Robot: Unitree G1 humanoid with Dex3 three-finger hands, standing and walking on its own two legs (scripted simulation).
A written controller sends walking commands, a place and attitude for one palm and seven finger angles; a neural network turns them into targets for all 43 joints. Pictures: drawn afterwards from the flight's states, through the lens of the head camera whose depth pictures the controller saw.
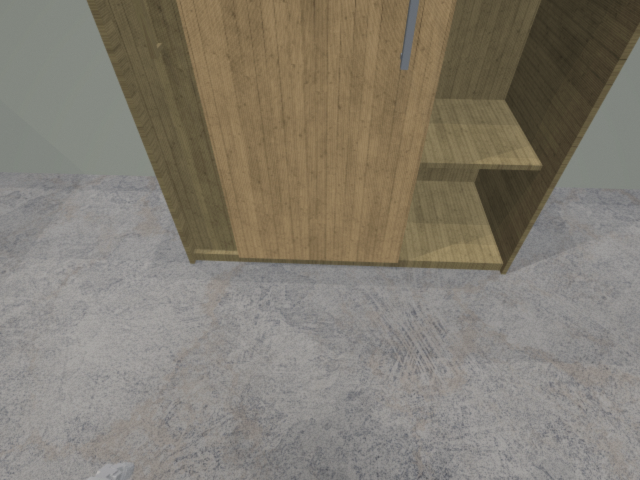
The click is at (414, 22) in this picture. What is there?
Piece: wardrobe's sliding door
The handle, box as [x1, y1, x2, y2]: [400, 0, 418, 69]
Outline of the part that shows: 418,0 410,0 403,49 400,56 401,69 407,69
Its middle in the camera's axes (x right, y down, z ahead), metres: +0.20 -0.51 +0.86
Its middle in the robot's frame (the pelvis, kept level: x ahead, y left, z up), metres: +1.01 -0.15 +0.20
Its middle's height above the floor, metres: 0.97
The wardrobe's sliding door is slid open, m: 0.42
